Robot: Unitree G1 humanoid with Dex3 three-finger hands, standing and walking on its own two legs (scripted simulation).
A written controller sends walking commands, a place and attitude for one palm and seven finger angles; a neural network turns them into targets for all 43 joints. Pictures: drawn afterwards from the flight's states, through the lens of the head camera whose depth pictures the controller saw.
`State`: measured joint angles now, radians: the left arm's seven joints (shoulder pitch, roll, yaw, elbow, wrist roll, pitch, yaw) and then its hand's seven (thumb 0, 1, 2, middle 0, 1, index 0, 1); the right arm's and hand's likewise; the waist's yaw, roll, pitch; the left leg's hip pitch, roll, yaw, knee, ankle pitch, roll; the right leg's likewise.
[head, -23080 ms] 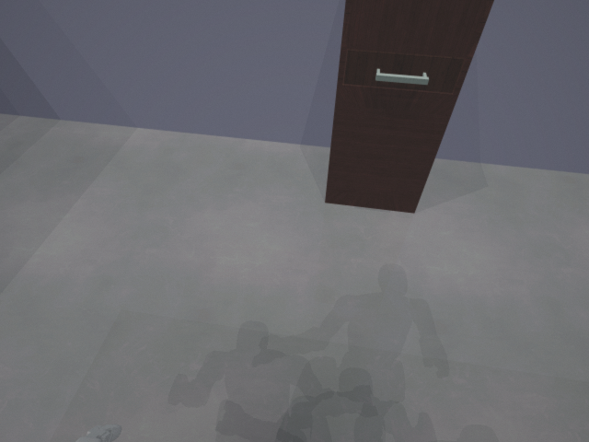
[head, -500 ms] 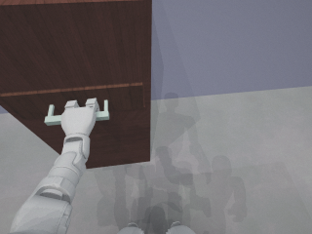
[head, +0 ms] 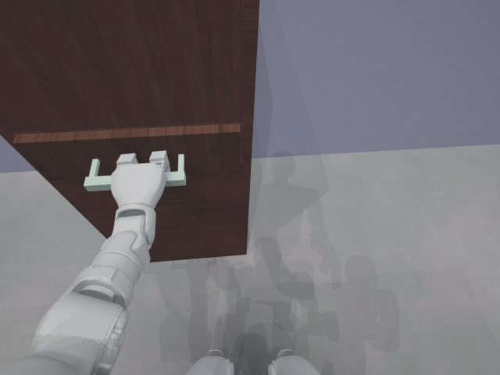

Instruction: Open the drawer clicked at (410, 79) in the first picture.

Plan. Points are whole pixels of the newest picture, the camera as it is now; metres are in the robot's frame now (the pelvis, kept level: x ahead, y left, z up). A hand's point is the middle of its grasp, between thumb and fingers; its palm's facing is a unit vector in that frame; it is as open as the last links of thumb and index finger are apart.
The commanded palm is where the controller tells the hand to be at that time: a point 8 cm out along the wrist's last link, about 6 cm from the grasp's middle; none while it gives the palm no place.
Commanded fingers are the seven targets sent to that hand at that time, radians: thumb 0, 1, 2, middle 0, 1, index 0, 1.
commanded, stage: pull the drawer open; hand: left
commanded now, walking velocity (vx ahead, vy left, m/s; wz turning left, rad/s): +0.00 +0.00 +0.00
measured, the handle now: (137, 171) +0.47 +0.21 -0.02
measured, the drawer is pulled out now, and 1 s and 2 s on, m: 0.02 0.12 0.17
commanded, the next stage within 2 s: none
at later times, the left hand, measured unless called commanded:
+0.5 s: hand (149, 206) +0.41 +0.18 -0.04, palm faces -0.06 -0.05 -1.00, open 5.2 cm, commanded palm +0.36 +0.17 +0.02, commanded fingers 0.00 0.90 0.90 -0.40 -1.35 -0.40 -1.35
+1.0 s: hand (144, 247) +0.33 +0.18 -0.04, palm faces +0.00 -0.07 -1.00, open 5.2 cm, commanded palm +0.31 +0.18 +0.02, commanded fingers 0.00 0.90 0.90 -0.40 -1.35 -0.40 -1.35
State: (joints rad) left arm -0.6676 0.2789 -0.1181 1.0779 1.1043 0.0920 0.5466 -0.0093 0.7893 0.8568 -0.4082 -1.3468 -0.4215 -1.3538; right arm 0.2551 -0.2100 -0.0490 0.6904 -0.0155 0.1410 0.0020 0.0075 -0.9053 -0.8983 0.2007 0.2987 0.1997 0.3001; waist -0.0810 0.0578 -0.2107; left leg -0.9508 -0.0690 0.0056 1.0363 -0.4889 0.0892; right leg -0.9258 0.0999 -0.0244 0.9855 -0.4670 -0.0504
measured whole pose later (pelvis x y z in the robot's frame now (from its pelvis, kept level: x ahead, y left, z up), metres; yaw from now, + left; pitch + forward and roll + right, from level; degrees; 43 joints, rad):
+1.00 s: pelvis +0.03 +0.00 +0.01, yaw +0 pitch +19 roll -2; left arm -0.10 0.21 -0.22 0.52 1.16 0.13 0.59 0.02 0.78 0.84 -0.35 -1.35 -0.42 -1.35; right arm 0.12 -0.22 -0.04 0.60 -0.01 0.14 0.01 0.01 -0.91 -0.90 0.20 0.30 0.20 0.30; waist 0.01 0.04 -0.21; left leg -0.78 -0.08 0.00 0.97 -0.52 0.09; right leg -0.77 0.10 -0.02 0.93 -0.51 -0.06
